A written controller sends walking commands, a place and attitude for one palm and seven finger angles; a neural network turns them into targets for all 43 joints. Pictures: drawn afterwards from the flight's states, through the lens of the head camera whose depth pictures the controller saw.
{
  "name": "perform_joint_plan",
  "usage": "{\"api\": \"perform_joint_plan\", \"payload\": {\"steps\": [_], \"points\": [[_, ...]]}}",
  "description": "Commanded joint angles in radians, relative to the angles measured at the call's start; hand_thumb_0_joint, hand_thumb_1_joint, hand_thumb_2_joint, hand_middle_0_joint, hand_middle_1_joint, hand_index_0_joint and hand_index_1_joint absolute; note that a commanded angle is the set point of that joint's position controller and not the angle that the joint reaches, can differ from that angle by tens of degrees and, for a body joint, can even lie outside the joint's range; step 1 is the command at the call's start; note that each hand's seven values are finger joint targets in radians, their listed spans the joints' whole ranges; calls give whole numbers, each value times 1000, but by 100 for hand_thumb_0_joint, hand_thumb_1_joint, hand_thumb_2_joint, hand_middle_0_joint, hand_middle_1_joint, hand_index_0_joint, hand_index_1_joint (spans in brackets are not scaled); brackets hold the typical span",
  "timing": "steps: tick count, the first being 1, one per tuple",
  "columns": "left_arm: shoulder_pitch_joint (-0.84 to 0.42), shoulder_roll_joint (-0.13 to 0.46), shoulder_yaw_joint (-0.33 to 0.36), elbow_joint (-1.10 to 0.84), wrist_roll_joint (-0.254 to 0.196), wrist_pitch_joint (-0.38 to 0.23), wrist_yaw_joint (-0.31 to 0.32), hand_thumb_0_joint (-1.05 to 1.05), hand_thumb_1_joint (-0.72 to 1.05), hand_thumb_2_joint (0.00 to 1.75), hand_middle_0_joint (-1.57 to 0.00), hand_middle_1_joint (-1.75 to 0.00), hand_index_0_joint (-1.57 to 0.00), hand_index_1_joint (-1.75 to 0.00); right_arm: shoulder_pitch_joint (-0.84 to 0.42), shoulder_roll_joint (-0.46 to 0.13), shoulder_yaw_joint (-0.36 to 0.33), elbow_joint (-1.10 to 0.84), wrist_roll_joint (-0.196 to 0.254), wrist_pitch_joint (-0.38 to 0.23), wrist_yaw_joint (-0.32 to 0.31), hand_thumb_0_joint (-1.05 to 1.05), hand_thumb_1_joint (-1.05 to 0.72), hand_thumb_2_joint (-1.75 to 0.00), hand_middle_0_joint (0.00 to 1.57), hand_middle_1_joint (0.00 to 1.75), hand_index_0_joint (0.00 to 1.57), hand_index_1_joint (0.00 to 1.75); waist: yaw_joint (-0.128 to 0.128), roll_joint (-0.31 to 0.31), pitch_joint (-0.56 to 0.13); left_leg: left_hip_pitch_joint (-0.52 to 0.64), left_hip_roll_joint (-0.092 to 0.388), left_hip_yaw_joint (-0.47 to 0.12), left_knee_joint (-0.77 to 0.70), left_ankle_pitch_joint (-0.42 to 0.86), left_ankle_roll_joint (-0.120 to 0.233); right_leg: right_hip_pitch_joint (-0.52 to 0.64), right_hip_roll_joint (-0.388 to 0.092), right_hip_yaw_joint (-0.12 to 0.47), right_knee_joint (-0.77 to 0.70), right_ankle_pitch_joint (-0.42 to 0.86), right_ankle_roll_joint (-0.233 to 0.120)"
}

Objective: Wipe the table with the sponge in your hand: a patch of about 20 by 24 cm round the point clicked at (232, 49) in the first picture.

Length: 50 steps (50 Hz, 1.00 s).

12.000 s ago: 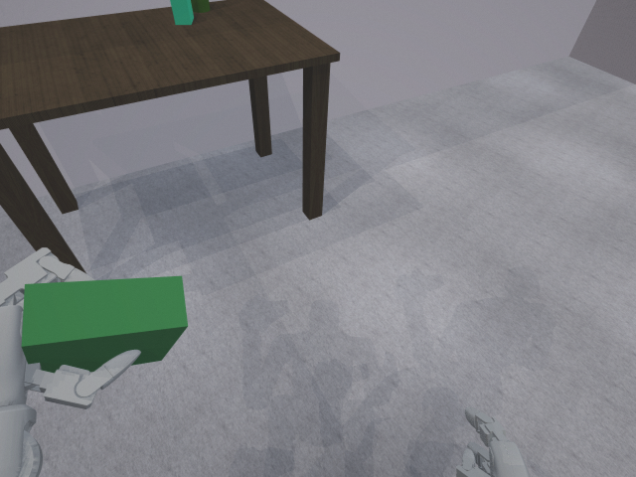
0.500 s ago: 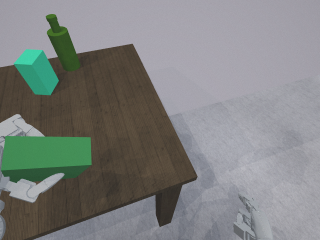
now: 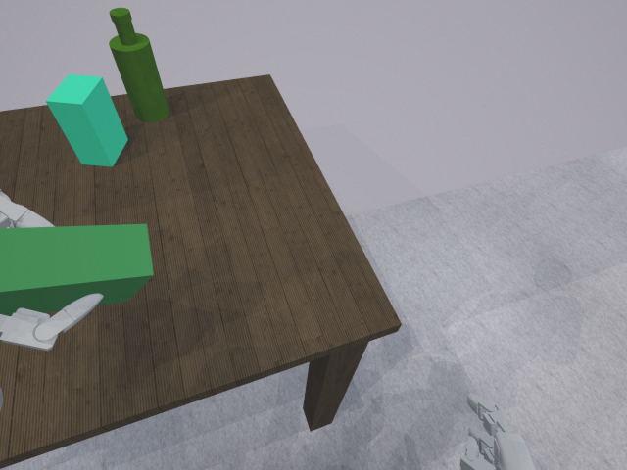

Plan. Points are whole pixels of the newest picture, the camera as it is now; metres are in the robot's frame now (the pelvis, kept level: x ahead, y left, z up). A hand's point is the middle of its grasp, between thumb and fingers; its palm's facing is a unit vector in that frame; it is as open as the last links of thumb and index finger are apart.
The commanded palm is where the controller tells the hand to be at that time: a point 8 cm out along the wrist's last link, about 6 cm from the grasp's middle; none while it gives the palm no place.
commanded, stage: come to a stop and stand still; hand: left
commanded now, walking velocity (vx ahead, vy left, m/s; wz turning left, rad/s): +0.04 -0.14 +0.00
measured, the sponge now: (92, 271) +0.26 +0.25 +0.15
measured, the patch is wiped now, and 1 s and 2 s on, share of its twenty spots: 0.00 0.00 0.00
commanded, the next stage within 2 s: look again from close up in 0.76 s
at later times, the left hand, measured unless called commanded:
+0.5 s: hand (80, 304) +0.22 +0.24 +0.15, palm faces +0.36 -0.87 -0.33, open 9.2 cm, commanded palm +0.16 +0.28 +0.18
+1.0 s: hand (72, 294) +0.23 +0.25 +0.15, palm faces +0.38 -0.85 -0.37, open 9.2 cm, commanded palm +0.17 +0.29 +0.18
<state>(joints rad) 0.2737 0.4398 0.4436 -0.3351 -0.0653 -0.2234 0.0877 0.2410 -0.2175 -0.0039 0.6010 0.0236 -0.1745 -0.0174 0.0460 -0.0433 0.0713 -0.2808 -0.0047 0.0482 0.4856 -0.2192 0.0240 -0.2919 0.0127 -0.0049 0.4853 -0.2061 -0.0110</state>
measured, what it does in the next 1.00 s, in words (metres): stands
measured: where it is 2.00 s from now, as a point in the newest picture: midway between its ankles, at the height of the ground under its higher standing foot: outside the picture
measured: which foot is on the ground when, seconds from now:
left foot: down 0.00-1.00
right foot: down 0.00-1.00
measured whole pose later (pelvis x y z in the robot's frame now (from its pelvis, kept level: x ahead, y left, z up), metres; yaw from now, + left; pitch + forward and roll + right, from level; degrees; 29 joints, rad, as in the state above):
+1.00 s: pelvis +0.01 +0.01 +0.01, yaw +1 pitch +0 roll -1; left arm 0.44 0.37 0.32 -0.47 -0.04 -0.16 0.12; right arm 0.20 -0.19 0.01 0.59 0.02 -0.10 -0.04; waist 0.01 -0.02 0.05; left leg -0.22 0.00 0.02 0.45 -0.22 0.03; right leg -0.16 0.01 -0.03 0.38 -0.21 0.00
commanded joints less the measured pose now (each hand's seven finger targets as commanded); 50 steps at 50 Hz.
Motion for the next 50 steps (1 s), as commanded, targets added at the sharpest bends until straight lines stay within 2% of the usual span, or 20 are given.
{"api": "perform_joint_plan", "payload": {"steps": [1,3,4,5,7,10,12,14,16,20,21,22,25,31,36,41,44,45,46,50], "points": [[42,101,-23,-412,7,-84,-4,0,10,130,-120,-160,-120,-160,-111,-104,-45,-185,-4,-74,18,0,-90,-90,20,30,20,30,11,143,-198,-39,220,-230,-198,87,63,141,-39,21,108,-56,20],[27,167,63,-449,13,-86,12,0,10,130,-120,-160,-120,-160,-110,-109,-52,-191,-10,-69,14,0,-90,-90,20,30,20,30,4,65,-189,-82,218,-223,-199,-35,52,170,-42,21,88,-57,15],[23,189,100,-463,12,-89,19,0,10,130,-120,-160,-120,-160,-109,-107,-53,-195,-12,-67,12,0,-90,-90,20,30,20,30,0,66,-198,-83,206,-213,-184,-52,45,180,-44,22,72,-44,12],[19,232,154,-476,12,-91,29,0,10,130,-120,-160,-120,-160,-122,-107,-50,-190,-12,-61,10,0,-90,-90,20,30,20,30,-7,114,-217,-74,198,-205,-197,-93,38,177,-34,16,92,-57,10],[-14,201,136,-468,6,-96,29,0,10,130,-120,-160,-120,-160,-111,-97,-55,-192,-15,-50,6,0,-90,-90,20,30,20,30,-17,192,-192,-69,216,-230,-203,-109,36,148,-31,1,102,-73,5],[-23,157,107,-434,4,-95,23,0,10,130,-120,-160,-120,-160,-119,-91,-54,-187,-15,-47,10,0,-90,-90,20,30,20,30,-24,282,-179,-27,232,-219,-190,-73,36,101,-24,-11,109,-86,1],[-11,128,69,-424,7,-89,15,0,10,130,-120,-160,-120,-160,-84,-98,-58,-180,-17,-44,16,0,-90,-90,20,30,20,30,-28,244,-193,16,227,-209,-132,63,34,106,-26,-12,46,-43,-2],[15,81,20,-405,14,-77,10,0,10,130,-120,-160,-120,-160,-68,-101,-57,-173,-14,-43,28,0,-90,-90,20,30,20,30,-31,186,-216,60,186,-164,-56,233,16,141,-36,-5,-29,81,-1],[45,13,-52,-344,19,-57,10,0,10,130,-120,-160,-120,-160,-76,-98,-44,-160,-12,-39,33,0,-90,-90,20,30,20,30,-39,158,-215,48,147,-127,-53,211,-7,156,-39,3,-53,130,-3],[78,68,-8,-328,22,-33,30,0,10,130,-120,-160,-120,-160,-118,-101,-37,-165,-10,-24,13,0,-90,-90,20,30,20,30,-35,96,-200,66,103,-109,-73,96,-10,126,-59,67,-96,128,-13],[74,44,-33,-323,18,-31,28,0,10,130,-120,-160,-120,-160,-111,-96,-30,-169,-14,-14,8,0,-90,-90,20,30,20,30,-37,79,-177,37,99,-118,-80,70,-6,135,-64,59,-110,113,-14],[61,80,-3,-341,16,-30,31,0,10,130,-120,-160,-120,-160,-122,-97,-30,-177,-13,-10,2,0,-90,-90,20,30,20,30,-34,71,-165,26,93,-117,-83,48,-5,139,-70,71,-122,103,-14],[28,143,54,-395,16,-33,45,0,10,130,-120,-160,-120,-160,-155,-96,-25,-181,-12,-4,-18,0,-90,-90,20,30,20,30,-34,94,-149,38,76,-110,-91,1,-2,123,-79,93,-160,57,-18],[94,96,20,-373,2,-30,46,0,10,130,-120,-160,-120,-160,-142,-100,-28,-180,-14,-3,-29,0,-90,-90,20,30,20,30,-31,114,-180,74,67,-97,-88,55,2,156,-83,91,-173,94,-18],[137,62,-10,-305,7,-12,47,0,10,130,-120,-160,-120,-160,-129,-112,-34,-171,-11,4,-28,0,-90,-90,20,30,20,30,-31,67,-176,78,72,-97,-95,88,1,163,-83,76,-174,119,-10],[108,72,-11,-319,11,-3,48,0,10,130,-120,-160,-120,-160,-136,-114,-36,-173,-8,13,-32,0,-90,-90,20,30,20,30,-32,49,-168,86,79,-105,-106,114,4,167,-85,66,-168,136,-7],[73,96,1,-366,12,-7,50,0,10,130,-120,-160,-120,-160,-139,-115,-37,-178,-7,12,-34,0,-90,-90,20,30,20,30,-29,63,-173,86,78,-110,-105,133,2,184,-87,66,-159,158,-9],[65,117,16,-385,16,-9,55,0,10,130,-120,-160,-120,-160,-154,-114,-36,-172,-5,11,-34,0,-90,-90,20,30,20,30,-32,105,-178,90,78,-109,-110,130,3,183,-85,67,-153,154,-9],[72,94,-1,-381,12,-11,53,0,10,130,-120,-160,-120,-160,-143,-108,-32,-175,-9,12,-34,0,-90,-90,20,30,20,30,-31,97,-180,86,80,-114,-115,133,4,192,-84,56,-150,153,-10],[112,112,26,-376,11,-9,57,0,10,130,-120,-160,-120,-160,-145,-106,-34,-173,-6,11,-33,0,-90,-90,20,30,20,30,-30,97,-197,91,81,-111,-107,170,2,213,-85,54,-141,192,-8]]}}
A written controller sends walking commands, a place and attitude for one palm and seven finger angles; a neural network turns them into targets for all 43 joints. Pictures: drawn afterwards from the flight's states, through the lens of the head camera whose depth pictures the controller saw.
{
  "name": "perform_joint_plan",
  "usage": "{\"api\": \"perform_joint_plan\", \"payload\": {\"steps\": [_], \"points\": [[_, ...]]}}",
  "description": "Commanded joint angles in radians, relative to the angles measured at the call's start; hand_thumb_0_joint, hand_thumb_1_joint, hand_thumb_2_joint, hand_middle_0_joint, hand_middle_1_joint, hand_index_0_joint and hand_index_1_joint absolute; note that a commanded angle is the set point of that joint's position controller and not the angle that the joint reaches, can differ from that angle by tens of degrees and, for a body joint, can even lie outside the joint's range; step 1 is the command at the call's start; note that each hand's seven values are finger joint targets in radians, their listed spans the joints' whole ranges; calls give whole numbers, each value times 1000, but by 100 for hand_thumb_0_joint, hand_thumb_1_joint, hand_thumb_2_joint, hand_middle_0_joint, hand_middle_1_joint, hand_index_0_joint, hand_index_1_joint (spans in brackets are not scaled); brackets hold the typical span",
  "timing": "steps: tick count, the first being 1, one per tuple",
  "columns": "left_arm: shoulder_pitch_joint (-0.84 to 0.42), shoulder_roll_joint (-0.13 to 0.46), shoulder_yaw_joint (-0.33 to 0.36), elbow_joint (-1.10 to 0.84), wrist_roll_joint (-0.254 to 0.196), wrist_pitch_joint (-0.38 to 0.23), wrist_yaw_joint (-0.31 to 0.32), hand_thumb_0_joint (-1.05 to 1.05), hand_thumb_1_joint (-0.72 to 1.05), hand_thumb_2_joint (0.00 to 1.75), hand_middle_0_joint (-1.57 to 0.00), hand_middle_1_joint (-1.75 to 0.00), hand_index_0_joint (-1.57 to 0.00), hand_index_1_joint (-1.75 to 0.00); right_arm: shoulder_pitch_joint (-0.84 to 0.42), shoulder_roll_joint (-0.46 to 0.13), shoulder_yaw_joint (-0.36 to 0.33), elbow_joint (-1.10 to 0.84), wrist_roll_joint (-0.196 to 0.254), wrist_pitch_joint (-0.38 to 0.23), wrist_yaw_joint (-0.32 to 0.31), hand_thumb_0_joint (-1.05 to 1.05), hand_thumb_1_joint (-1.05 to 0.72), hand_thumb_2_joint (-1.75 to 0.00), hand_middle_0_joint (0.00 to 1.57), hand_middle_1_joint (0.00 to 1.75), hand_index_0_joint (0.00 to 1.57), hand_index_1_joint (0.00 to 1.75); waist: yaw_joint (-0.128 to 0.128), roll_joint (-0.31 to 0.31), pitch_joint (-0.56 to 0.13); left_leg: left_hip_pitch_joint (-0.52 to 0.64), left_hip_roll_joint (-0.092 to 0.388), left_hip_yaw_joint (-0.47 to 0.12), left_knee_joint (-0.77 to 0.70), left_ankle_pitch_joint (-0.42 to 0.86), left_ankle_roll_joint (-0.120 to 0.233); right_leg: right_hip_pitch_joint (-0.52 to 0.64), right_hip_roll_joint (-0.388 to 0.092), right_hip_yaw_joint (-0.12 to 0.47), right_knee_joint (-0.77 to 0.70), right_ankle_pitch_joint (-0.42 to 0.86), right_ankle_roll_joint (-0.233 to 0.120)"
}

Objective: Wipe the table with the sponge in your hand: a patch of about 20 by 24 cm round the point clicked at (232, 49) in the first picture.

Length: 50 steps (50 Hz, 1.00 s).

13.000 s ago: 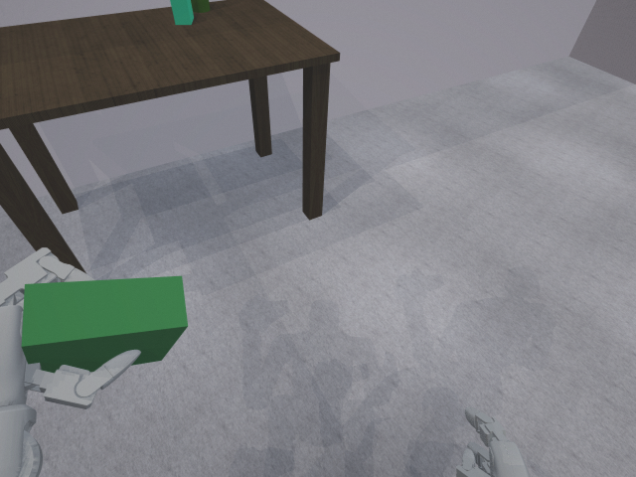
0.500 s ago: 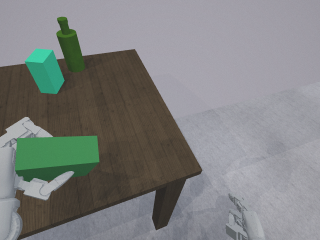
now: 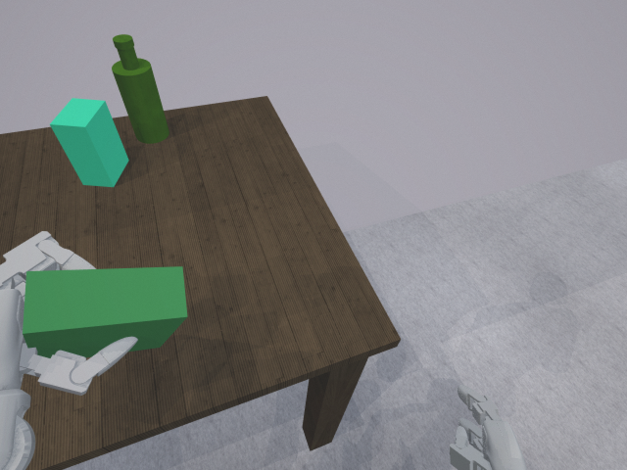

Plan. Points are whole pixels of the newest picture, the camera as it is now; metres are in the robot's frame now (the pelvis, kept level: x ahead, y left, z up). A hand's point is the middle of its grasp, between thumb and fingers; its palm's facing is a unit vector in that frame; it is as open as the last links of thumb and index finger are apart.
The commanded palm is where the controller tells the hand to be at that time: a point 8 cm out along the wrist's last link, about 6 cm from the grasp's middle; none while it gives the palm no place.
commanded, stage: look again from close up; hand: left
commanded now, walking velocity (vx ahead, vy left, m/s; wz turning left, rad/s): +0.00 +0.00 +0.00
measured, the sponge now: (128, 315) +0.23 +0.21 +0.13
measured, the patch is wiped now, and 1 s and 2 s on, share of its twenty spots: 0.00 0.00 0.00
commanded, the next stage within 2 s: turn the palm down, sponge in hand in 0.10 s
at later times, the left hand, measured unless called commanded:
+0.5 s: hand (98, 321) +0.22 +0.23 +0.13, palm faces +0.22 -0.77 -0.59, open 9.2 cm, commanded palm +0.17 +0.29 +0.18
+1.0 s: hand (109, 313) +0.21 +0.21 +0.17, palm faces +0.27 -0.50 -0.82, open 9.2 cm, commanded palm +0.17 +0.25 +0.20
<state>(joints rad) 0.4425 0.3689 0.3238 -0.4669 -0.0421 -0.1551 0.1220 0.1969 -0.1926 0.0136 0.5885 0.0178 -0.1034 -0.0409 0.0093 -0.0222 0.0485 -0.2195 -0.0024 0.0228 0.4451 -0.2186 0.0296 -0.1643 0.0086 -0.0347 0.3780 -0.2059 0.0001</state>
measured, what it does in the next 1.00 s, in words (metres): shifts its weight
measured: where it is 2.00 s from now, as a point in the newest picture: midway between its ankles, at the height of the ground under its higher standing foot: outside the picture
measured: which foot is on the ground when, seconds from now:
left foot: down 0.00-1.00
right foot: down 0.00-1.00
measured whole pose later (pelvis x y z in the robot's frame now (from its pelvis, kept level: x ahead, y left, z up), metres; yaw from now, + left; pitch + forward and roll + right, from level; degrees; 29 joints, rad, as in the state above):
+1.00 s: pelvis -0.01 -0.05 -0.01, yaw +1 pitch -1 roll +1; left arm 0.35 0.61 0.28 -0.46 0.24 0.04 0.04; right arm 0.18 -0.25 0.00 0.58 0.02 -0.04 -0.09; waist 0.07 0.07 0.00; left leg -0.27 0.03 -0.01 0.54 -0.26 -0.03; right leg -0.25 0.05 -0.05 0.56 -0.30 -0.07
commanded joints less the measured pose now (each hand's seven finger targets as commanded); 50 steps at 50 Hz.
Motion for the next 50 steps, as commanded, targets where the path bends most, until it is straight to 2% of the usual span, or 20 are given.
{"api": "perform_joint_plan", "payload": {"steps": [1,9,10,11,12,13,14,16,21,24,25,26,30,31,36,39,43,45,46,50], "points": [[-48,156,123,-234,-15,-77,19,0,10,130,-120,-160,-120,-160,-90,-130,-49,-162,-4,-56,-8,0,-90,-90,20,30,20,30,6,62,-175,26,79,-87,-70,170,-5,90,-79,74,-35,189,-19],[-79,145,106,-220,-12,-68,12,0,10,130,-120,-160,-120,-160,-85,-137,-52,-166,-1,-45,-7,0,-90,-90,20,30,20,30,3,60,-155,12,87,-100,-88,174,-10,93,-76,67,-34,192,-16],[-938,897,351,-524,-1,-217,15,0,10,130,-120,-160,-120,-160,81,-204,116,-292,77,-2,-88,0,-90,-90,20,30,20,30,-38,393,-152,-164,81,-115,-180,-54,31,267,46,3,122,-12,49],[-660,352,266,12,125,-20,-29,0,10,130,-120,-160,-120,-160,-90,-82,-35,-95,-47,-51,-59,0,-90,-90,20,30,20,30,46,337,-165,112,42,-53,-56,181,-94,-38,49,-39,163,19,-48],[-512,273,92,-18,87,-5,-38,0,10,130,-120,-160,-120,-160,-73,-146,-35,-112,-53,-69,3,0,-90,-90,20,30,20,30,0,229,-147,99,21,-93,-52,343,-109,-84,43,-71,123,30,-48],[-403,274,134,-5,102,29,-36,0,10,130,-120,-160,-120,-160,-48,-187,-63,-91,-36,-43,14,0,-90,-90,20,30,20,30,27,233,-245,184,55,-89,-31,372,-98,-118,47,-49,133,65,-35],[-409,157,48,-25,55,68,-64,0,10,130,-120,-160,-120,-160,-114,-174,-52,-118,-24,-44,15,0,-90,-90,20,30,20,30,45,209,-281,180,33,-73,-13,326,-82,-104,31,-44,120,75,-36],[-331,103,-7,-72,6,156,-95,0,10,130,-120,-160,-120,-160,-168,-171,-34,-128,-1,-37,24,0,-90,-90,20,30,20,30,59,146,-248,119,31,-72,-27,220,-74,-65,22,-66,112,104,-37],[-204,256,41,-275,178,219,-72,0,10,130,-120,-160,-120,-160,-221,-166,-21,-180,-15,11,39,0,-90,-90,20,30,20,30,63,53,-195,25,31,-60,-35,229,-44,-51,23,-65,116,102,-41],[-162,330,157,-310,180,151,-7,0,10,130,-120,-160,-120,-160,-204,-159,-34,-173,-34,25,18,0,-90,-90,20,30,20,30,60,26,-240,45,30,-48,-5,203,-27,-64,28,-60,116,66,-28],[-192,437,256,-330,177,139,25,0,10,130,-120,-160,-120,-160,-202,-169,-37,-160,-27,31,11,0,-90,-90,20,30,20,30,67,59,-240,32,31,-44,-6,148,-28,-66,36,-43,107,29,-31],[-268,319,157,-372,175,105,41,0,10,130,-120,-160,-120,-160,-206,-124,-26,-177,-30,23,8,0,-90,-90,20,30,20,30,63,82,-259,39,21,-43,3,176,-33,-64,27,-50,110,36,-36],[-244,384,197,-203,206,109,83,0,10,130,-120,-160,-120,-160,-149,-154,-45,-105,-26,23,-3,0,-90,-90,20,30,20,30,39,217,-198,34,9,-23,37,117,-26,-115,22,-24,85,11,-33],[-287,314,120,-188,211,124,68,0,10,130,-120,-160,-120,-160,-156,-143,-40,-110,-25,23,-6,0,-90,-90,20,30,20,30,26,220,-192,28,1,-20,38,94,-22,-118,8,-31,79,4,-29],[-356,311,-14,-53,217,279,-78,0,10,130,-120,-160,-120,-160,-194,-176,-24,-144,15,24,-55,0,-90,-90,20,30,20,30,19,91,-99,-11,-12,-1,11,-47,-2,-138,-10,5,5,-113,-5],[-348,419,32,-95,246,272,-141,0,10,130,-120,-160,-120,-160,-197,-179,-27,-171,11,14,-81,0,-90,-90,20,30,20,30,46,-11,-149,-3,-17,2,20,-18,11,-101,-20,32,-12,-149,12],[-326,486,143,-185,280,157,-104,0,10,130,-120,-160,-120,-160,-183,-156,-37,-173,-5,-4,-78,0,-90,-90,20,30,20,30,75,-3,-206,30,-18,0,57,64,10,-69,-26,57,0,-86,7],[-274,576,256,-183,290,138,-57,0,10,130,-120,-160,-120,-160,-181,-157,-45,-165,-1,-5,-66,0,-90,-90,20,30,20,30,102,67,-214,28,-19,2,69,93,-1,-52,-24,86,7,-53,-7],[-281,484,191,-211,291,131,-39,0,10,130,-120,-160,-120,-160,-177,-140,-41,-174,-5,-2,-55,0,-90,-90,20,30,20,30,97,89,-243,18,-19,6,78,127,-2,-25,-37,70,31,16,-8],[-125,490,214,-48,292,249,-1,0,10,130,-120,-160,-120,-160,-149,-175,-60,-151,19,36,-41,0,-90,-90,20,30,20,30,105,100,-149,-42,-10,10,82,131,-13,-26,-44,113,43,98,-7]]}}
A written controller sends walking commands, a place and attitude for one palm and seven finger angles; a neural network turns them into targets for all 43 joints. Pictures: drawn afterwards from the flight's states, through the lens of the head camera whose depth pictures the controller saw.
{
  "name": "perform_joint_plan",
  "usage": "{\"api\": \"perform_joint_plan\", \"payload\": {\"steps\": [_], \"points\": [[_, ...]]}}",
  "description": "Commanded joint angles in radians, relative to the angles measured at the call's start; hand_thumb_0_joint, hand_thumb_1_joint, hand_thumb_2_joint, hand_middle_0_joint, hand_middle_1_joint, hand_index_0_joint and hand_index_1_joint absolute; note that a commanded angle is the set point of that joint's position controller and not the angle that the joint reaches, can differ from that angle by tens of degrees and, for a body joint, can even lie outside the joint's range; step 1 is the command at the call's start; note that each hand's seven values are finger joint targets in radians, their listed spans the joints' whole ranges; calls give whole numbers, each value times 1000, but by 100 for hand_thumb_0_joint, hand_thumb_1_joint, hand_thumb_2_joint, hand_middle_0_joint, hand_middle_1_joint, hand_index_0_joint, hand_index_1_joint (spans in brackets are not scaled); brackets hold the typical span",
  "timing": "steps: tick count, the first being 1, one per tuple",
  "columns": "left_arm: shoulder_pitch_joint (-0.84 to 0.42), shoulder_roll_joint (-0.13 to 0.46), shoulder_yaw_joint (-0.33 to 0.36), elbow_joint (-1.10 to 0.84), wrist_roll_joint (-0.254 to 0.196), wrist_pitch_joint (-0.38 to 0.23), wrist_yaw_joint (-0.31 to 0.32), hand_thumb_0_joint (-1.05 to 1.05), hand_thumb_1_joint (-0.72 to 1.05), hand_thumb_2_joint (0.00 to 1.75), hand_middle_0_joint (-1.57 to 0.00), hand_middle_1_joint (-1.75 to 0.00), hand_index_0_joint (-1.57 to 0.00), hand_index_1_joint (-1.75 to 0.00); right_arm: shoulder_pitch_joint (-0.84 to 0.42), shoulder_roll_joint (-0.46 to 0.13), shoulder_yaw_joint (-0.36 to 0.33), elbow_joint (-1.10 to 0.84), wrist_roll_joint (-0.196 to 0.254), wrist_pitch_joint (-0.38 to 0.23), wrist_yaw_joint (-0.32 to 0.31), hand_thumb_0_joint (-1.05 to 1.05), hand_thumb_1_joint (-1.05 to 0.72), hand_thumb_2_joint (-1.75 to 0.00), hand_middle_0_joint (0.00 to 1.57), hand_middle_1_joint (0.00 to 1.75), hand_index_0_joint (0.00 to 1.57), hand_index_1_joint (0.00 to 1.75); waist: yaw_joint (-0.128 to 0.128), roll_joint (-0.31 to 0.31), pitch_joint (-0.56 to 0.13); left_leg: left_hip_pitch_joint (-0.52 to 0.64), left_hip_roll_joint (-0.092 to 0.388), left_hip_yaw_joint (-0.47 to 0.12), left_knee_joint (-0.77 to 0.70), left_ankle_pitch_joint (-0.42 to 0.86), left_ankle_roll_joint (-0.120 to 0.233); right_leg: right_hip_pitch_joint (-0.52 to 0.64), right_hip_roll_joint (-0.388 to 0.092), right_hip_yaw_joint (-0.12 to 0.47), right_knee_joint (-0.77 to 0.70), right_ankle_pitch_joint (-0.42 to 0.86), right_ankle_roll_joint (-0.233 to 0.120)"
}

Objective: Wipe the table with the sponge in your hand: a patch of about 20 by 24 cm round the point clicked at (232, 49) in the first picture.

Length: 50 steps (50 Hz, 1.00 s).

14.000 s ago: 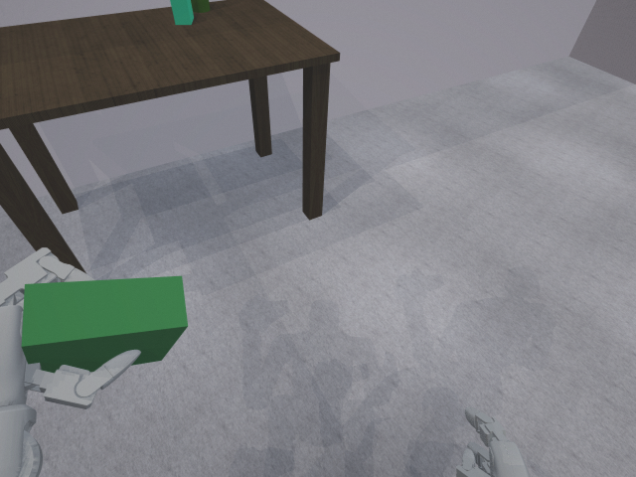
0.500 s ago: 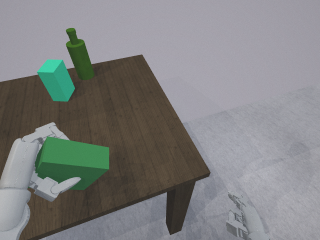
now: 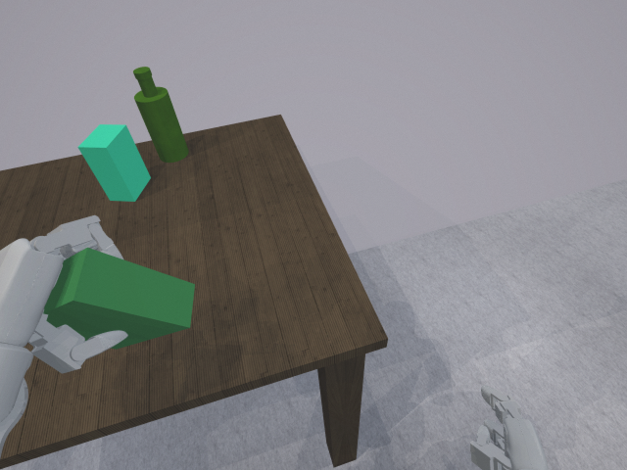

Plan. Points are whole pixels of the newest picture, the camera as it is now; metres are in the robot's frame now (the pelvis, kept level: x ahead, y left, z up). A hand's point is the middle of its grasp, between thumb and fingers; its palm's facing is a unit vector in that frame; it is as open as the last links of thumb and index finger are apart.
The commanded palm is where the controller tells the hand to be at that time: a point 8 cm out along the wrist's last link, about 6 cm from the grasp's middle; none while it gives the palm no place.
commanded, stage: turn the palm down, sponge in hand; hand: left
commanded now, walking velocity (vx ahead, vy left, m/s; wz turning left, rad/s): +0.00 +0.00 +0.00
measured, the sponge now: (121, 310) +0.23 +0.24 +0.14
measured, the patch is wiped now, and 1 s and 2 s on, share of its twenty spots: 0.00 0.00 0.00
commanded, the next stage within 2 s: move the sponge above the wiping area in 1.40 s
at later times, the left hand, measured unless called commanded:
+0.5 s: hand (36, 276) +0.24 +0.31 +0.19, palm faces +0.31 -0.24 -0.92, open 9.2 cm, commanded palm +0.19 +0.31 +0.22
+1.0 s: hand out of the picture +0.22 +0.35 +0.18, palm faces +0.19 -0.10 -0.98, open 9.2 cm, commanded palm +0.18 +0.33 +0.23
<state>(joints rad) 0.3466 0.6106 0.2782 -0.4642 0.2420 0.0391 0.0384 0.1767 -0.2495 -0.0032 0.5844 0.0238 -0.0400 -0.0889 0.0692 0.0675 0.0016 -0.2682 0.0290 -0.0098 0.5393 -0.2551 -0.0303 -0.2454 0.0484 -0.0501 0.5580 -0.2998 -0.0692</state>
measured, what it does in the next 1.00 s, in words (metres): stands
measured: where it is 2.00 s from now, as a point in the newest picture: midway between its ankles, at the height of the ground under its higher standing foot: outside the picture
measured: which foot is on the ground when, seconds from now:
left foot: down 0.00-1.00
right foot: down 0.00-1.00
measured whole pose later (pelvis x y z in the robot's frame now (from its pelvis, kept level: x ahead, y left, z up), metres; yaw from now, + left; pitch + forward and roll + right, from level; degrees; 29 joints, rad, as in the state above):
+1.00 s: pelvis -0.01 +0.05 +0.01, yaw +1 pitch -2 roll +0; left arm 0.11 0.61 0.09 -0.36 0.73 0.49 -0.05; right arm -0.01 -0.26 0.07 0.60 0.07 0.09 -0.07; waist 0.13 0.13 0.02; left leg -0.20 -0.04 0.01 0.41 -0.18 0.03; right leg -0.18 -0.02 -0.03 0.43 -0.23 -0.01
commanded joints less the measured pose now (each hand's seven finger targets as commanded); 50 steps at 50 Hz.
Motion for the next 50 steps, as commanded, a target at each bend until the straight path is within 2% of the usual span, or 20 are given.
{"api": "perform_joint_plan", "payload": {"steps": [1,6,11,14,15,16,17,20,21,25,26,31,35,36,37,40,41,42,46,50], "points": [[-54,184,182,-70,7,89,71,0,10,130,-120,-160,-120,-160,-128,-120,-40,-163,18,-13,8,0,-90,-90,20,30,20,30,32,-19,-96,-4,-34,46,-17,159,50,53,-92,103,-133,195,71],[-139,244,125,-84,74,202,0,0,10,130,-120,-160,-120,-160,-175,-138,-26,-198,39,4,-21,0,-90,-90,20,30,20,30,12,-101,-85,-6,-41,41,-6,126,72,21,-93,120,-144,148,94],[-219,270,102,-293,168,95,-11,0,10,130,-120,-160,-120,-160,-186,-111,-23,-217,19,-34,-38,0,-90,-90,20,30,20,30,14,-35,-210,79,-50,28,21,203,83,15,-82,119,-114,221,81],[-149,308,162,-278,210,54,30,0,10,130,-120,-160,-120,-160,-151,-115,-38,-192,6,-31,-37,0,-90,-90,20,30,20,30,26,-26,-255,97,-53,25,22,252,78,39,-74,107,-92,292,74],[-137,360,226,-254,231,70,54,0,10,130,-120,-160,-120,-160,-172,-117,-38,-178,11,-34,-30,0,-90,-90,20,30,20,30,43,36,-234,101,-56,24,18,257,68,36,-60,132,-100,286,55],[-166,289,173,-253,236,80,67,0,10,130,-120,-160,-120,-160,-161,-104,-33,-186,6,-25,-22,0,-90,-90,20,30,20,30,34,23,-257,81,-51,26,11,281,68,64,-71,90,-85,318,58],[-137,325,212,-200,245,106,85,0,10,130,-120,-160,-120,-160,-141,-114,-42,-174,9,-14,-20,0,-90,-90,20,30,20,30,43,10,-236,66,-45,23,1,281,62,70,-67,99,-82,313,54],[-150,277,178,-74,239,230,99,0,10,130,-120,-160,-120,-160,-216,-126,-36,-155,33,22,-8,0,-90,-90,20,30,20,30,56,17,-133,33,-39,18,-36,251,45,64,-58,119,-104,267,41],[-197,224,103,-88,235,267,86,0,10,130,-120,-160,-120,-160,-213,-129,-29,-172,32,34,-6,0,-90,-90,20,30,20,30,44,-2,-142,23,-29,20,-47,248,47,77,-68,86,-106,265,50],[-209,265,50,-31,288,394,2,0,10,130,-120,-160,-120,-160,-316,-142,2,-186,54,49,-13,0,-90,-90,20,30,20,30,49,-48,-96,28,-39,7,-88,188,55,62,-58,99,-134,183,53],[-257,217,-30,-91,307,399,-29,0,10,130,-120,-160,-120,-160,-311,-137,9,-206,52,48,-16,0,-90,-90,20,30,20,30,29,-49,-125,40,-35,10,-91,193,63,69,-67,74,-132,198,60],[-337,242,-72,-290,414,326,-99,0,10,130,-120,-160,-120,-160,-329,-107,22,-225,32,21,-22,0,-90,-90,20,30,20,30,30,0,-225,131,-44,-13,-98,256,80,83,-57,66,-131,228,48],[-348,386,89,-283,506,268,-39,0,10,130,-120,-160,-120,-160,-343,-109,18,-186,14,25,-14,0,-90,-90,20,30,20,30,73,77,-239,164,-39,-57,-136,275,64,120,-27,111,-143,182,7],[-387,328,42,-269,519,260,-22,0,10,130,-120,-160,-120,-160,-319,-96,22,-183,5,30,-10,0,-90,-90,20,30,20,30,63,64,-257,162,-32,-43,-133,310,62,137,-44,67,-139,206,11],[-372,366,86,-194,532,266,2,0,10,130,-120,-160,-120,-160,-296,-100,14,-161,6,39,-6,0,-90,-90,20,30,20,30,71,60,-241,155,-27,-54,-141,311,52,129,-44,81,-147,188,8],[-402,304,63,-52,516,346,33,0,10,130,-120,-160,-120,-160,-380,-107,16,-132,29,63,15,0,-90,-90,20,30,20,30,87,72,-140,118,-31,-60,-172,243,31,102,-28,117,-181,124,-11],[-420,241,-4,-45,489,364,24,0,10,130,-120,-160,-120,-160,-357,-112,14,-143,28,73,16,0,-90,-90,20,30,20,30,70,41,-141,106,-21,-41,-183,224,34,113,-45,65,-184,133,7],[-403,272,15,-33,486,378,12,0,10,130,-120,-160,-120,-160,-352,-119,13,-140,32,78,15,0,-90,-90,20,30,20,30,74,17,-151,109,-24,-43,-188,224,33,116,-46,78,-184,140,13],[-361,133,-152,-50,482,427,-74,0,10,130,-120,-160,-120,-160,-417,-116,32,-170,46,73,16,0,-90,-90,20,30,20,30,54,-16,-122,96,-33,-38,-199,181,48,104,-49,52,-194,140,24],[-388,154,-171,-159,546,408,-109,0,10,130,-120,-160,-120,-160,-465,-99,40,-190,47,48,11,0,-90,-90,20,30,20,30,57,-5,-179,130,-41,-58,-207,137,66,115,-32,93,-182,106,14]]}}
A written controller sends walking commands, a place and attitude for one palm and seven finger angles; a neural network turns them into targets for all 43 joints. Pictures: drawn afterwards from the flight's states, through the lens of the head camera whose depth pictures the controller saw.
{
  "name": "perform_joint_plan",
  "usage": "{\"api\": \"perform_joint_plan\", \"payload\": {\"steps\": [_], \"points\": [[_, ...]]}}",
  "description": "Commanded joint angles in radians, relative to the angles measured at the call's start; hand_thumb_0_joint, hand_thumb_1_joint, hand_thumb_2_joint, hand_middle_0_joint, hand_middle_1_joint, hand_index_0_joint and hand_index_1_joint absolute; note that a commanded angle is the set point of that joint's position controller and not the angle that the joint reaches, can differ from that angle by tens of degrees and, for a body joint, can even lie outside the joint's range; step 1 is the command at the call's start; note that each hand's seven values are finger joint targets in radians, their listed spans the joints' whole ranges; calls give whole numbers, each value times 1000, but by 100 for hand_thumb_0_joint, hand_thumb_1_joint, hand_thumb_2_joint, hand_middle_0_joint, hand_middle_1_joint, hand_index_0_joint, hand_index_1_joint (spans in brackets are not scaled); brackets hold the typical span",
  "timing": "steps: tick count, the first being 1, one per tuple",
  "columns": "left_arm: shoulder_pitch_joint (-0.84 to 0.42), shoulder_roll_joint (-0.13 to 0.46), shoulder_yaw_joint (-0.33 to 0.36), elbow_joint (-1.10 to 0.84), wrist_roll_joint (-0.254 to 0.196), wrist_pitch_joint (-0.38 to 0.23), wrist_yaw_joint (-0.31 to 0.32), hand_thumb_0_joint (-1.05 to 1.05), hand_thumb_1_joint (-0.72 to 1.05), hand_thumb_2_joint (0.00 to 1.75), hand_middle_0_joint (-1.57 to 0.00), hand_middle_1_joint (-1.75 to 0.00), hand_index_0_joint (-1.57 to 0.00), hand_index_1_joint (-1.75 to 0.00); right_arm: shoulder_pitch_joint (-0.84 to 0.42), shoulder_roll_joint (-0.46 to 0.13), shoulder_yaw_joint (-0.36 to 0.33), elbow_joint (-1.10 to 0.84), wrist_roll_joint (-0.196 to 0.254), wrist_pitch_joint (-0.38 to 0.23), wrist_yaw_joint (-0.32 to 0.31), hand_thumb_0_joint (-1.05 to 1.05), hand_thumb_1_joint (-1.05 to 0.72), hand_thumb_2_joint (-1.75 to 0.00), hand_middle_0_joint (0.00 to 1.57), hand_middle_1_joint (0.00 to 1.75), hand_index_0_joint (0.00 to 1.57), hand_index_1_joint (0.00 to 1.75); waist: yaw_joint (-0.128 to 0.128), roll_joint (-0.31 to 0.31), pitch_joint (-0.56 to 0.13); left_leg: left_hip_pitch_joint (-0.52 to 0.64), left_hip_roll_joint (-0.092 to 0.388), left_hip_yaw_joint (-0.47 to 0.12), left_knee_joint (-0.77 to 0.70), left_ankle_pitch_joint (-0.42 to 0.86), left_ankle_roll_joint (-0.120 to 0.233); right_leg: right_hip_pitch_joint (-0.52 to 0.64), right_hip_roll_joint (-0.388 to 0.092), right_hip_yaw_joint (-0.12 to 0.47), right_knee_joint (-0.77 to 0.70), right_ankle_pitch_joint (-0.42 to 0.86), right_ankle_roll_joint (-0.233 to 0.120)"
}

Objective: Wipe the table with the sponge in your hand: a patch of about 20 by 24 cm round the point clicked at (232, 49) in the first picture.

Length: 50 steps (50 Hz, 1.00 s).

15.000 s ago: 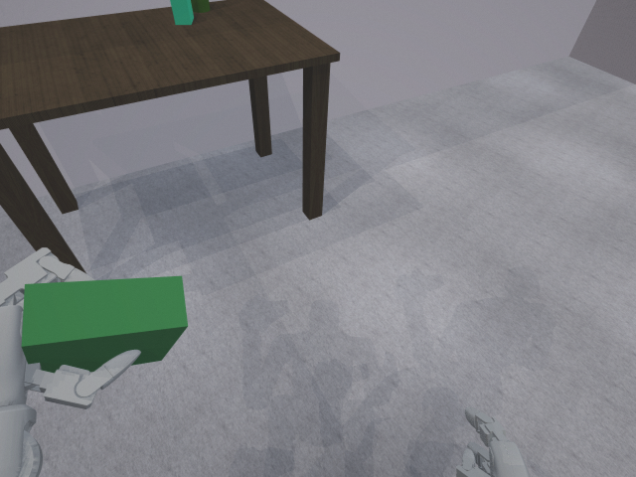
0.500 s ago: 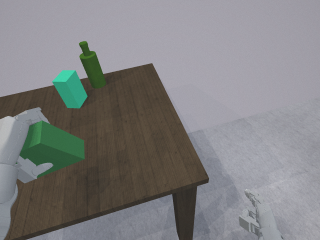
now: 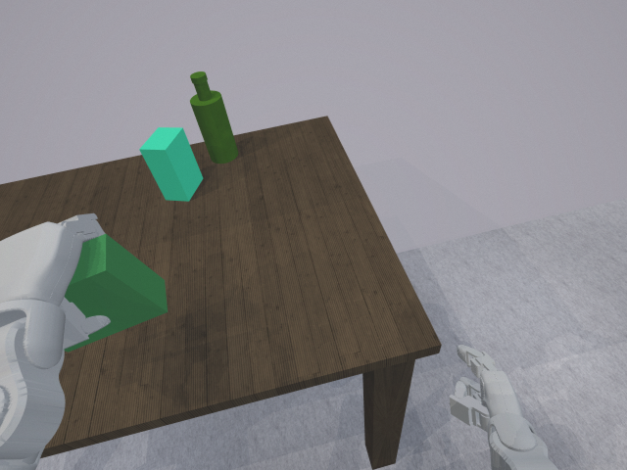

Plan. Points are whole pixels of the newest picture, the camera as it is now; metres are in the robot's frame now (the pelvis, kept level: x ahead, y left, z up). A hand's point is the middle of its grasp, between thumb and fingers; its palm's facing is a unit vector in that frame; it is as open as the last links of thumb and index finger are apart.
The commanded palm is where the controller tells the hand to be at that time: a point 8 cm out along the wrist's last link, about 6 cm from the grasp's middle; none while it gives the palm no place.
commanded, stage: turn the palm down, sponge in hand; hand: left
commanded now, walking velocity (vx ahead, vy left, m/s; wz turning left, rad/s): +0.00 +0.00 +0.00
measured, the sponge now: (96, 303) +0.24 +0.31 +0.12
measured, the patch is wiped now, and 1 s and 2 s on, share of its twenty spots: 0.00 0.00 0.00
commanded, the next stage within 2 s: move the sponge above the wiping area in 0.40 s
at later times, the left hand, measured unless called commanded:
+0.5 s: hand (131, 310) +0.23 +0.25 +0.13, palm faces +0.00 -0.12 -0.99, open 9.2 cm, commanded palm +0.20 +0.27 +0.22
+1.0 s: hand (147, 305) +0.24 +0.24 +0.13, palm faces +0.02 -0.03 -1.00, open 9.2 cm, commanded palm +0.21 +0.26 +0.20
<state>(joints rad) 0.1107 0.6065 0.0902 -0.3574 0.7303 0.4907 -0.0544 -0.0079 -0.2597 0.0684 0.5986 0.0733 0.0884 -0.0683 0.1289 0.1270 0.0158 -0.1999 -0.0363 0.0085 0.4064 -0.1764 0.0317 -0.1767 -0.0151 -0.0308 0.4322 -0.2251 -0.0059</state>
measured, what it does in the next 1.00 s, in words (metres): stands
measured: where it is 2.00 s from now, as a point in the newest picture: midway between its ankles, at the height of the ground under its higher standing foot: outside the picture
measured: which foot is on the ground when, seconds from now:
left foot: down 0.00-1.00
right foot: down 0.00-1.00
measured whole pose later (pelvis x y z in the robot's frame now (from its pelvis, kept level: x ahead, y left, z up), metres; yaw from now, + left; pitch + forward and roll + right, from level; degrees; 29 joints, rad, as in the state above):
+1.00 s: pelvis +0.01 -0.02 +0.00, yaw -1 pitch -3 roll +1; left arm 0.17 0.62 -0.04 -0.34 0.84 0.27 -0.07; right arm 0.03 -0.27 0.03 0.63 0.04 0.04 -0.09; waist 0.13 0.11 0.04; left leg -0.17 0.00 0.00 0.42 -0.20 0.00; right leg -0.15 0.02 -0.03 0.45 -0.25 -0.04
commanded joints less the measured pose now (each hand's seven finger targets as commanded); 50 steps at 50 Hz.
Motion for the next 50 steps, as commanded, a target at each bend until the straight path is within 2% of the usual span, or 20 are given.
{"api": "perform_joint_plan", "payload": {"steps": [1,5,6,7,10,11,12,15,16,21,25,26,30,31,35,36,41,45,46,50], "points": [[-183,176,11,-299,77,-62,-15,0,10,130,-120,-160,-120,-160,-236,-95,-37,-202,-14,-84,-13,0,-90,-90,20,30,20,30,-12,-50,-230,66,27,-71,-67,72,9,65,21,49,-47,37,-42],[-301,431,219,-354,192,-114,30,0,10,130,-120,-160,-120,-160,-254,-103,-38,-178,-47,-81,-11,0,-90,-90,20,30,20,30,40,17,-307,87,18,-113,-60,152,13,143,47,125,-22,64,-81],[-321,363,164,-319,203,-125,42,0,10,130,-120,-160,-120,-160,-224,-84,-35,-171,-54,-80,-9,0,-90,-90,20,30,20,30,28,10,-316,100,17,-94,-45,208,11,138,27,90,-25,89,-79],[-290,385,197,-259,206,-133,60,0,10,130,-120,-160,-120,-160,-200,-87,-42,-153,-53,-75,-7,0,-90,-90,20,30,20,30,31,-2,-290,115,18,-98,-37,224,4,108,26,112,-46,78,-83],[-246,341,223,-168,125,-110,81,0,10,130,-120,-160,-120,-160,-253,-87,-46,-140,-32,-68,5,0,-90,-90,20,30,20,30,46,-15,-199,105,17,-101,-47,194,-10,76,36,150,-83,76,-96],[-239,247,151,-141,81,-97,76,0,10,130,-120,-160,-120,-160,-233,-85,-50,-141,-27,-63,7,0,-90,-90,20,30,20,30,22,-53,-190,93,28,-75,-44,189,-10,79,16,93,-82,103,-72],[-222,268,170,-133,67,-84,71,0,10,130,-120,-160,-120,-160,-224,-94,-53,-135,-22,-60,9,0,-90,-90,20,30,20,30,26,-55,-202,91,25,-77,-51,191,-15,79,13,95,-79,111,-64],[-143,141,59,-87,24,-31,11,0,10,130,-120,-160,-120,-160,-292,-92,-41,-153,-2,-65,6,0,-90,-90,20,30,20,30,8,-86,-100,53,22,-68,-64,114,-12,24,22,95,-98,63,-57],[-140,114,9,-110,20,-30,-11,0,10,130,-120,-160,-120,-160,-251,-107,-44,-154,-6,-63,5,0,-90,-90,20,30,20,30,-3,-81,-120,46,25,-56,-65,109,-7,33,11,60,-92,85,-45],[-154,197,31,-276,91,-55,-39,0,10,130,-120,-160,-120,-160,-239,-103,-42,-191,-19,-79,-5,0,-90,-90,20,30,20,30,-3,-69,-227,73,12,-54,-43,146,15,82,12,73,-54,114,-48],[-278,434,224,-347,200,-106,20,0,10,130,-120,-160,-120,-160,-252,-103,-43,-179,-45,-74,-5,0,-90,-90,20,30,20,30,38,-6,-299,113,3,-89,-28,215,14,130,34,150,-40,120,-86],[-287,345,158,-335,200,-127,38,0,10,130,-120,-160,-120,-160,-216,-82,-45,-181,-50,-76,-4,0,-90,-90,20,30,20,30,24,-9,-316,126,8,-68,-13,253,15,133,19,109,-36,147,-80],[-136,313,232,-189,110,-123,92,0,10,130,-120,-160,-120,-160,-225,-85,-62,-155,-29,-74,12,0,-90,-90,20,30,20,30,47,-53,-215,114,15,-78,-15,233,-3,94,28,159,-72,160,-89],[-134,252,182,-143,77,-104,86,0,10,130,-120,-160,-120,-160,-208,-92,-63,-149,-26,-65,12,0,-90,-90,20,30,20,30,30,-87,-205,93,20,-60,-21,214,-3,94,9,113,-74,167,-68],[-71,172,96,-67,32,-34,29,0,10,130,-120,-160,-120,-160,-260,-107,-53,-156,-1,-65,8,0,-90,-90,20,30,20,30,7,-92,-78,36,14,-48,-36,118,-6,15,16,123,-96,85,-52],[-59,139,47,-84,19,-34,10,0,10,130,-120,-160,-120,-160,-219,-116,-58,-164,-2,-65,4,0,-90,-90,20,30,20,30,-9,-105,-96,30,21,-35,-33,110,2,30,5,87,-87,108,-38],[-174,206,19,-196,89,-76,-32,0,10,130,-120,-160,-120,-160,-210,-111,-51,-186,-15,-94,-21,0,-90,-90,20,30,20,30,-28,-93,-184,66,1,-39,-15,91,23,41,6,102,-72,64,-36],[-279,387,179,-300,167,-188,19,0,10,130,-120,-160,-120,-160,-212,-95,-53,-173,-40,-116,-31,0,-90,-90,20,30,20,30,7,-28,-294,152,-6,-64,5,165,23,90,23,152,-71,93,-67],[-295,358,162,-265,181,-213,39,0,10,130,-120,-160,-120,-160,-175,-87,-53,-166,-52,-120,-37,0,-90,-90,20,30,20,30,6,-21,-313,157,-8,-53,7,204,24,102,15,111,-64,129,-69],[-195,351,254,-117,133,-207,117,0,10,130,-120,-160,-120,-160,-174,-90,-71,-128,-34,-104,-15,0,-90,-90,20,30,20,30,31,-10,-210,125,4,-68,-4,212,1,81,28,165,-86,150,-90]]}}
